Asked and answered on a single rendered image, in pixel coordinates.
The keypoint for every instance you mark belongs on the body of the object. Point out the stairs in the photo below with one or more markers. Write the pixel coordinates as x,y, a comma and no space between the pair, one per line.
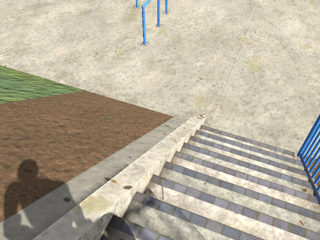
222,186

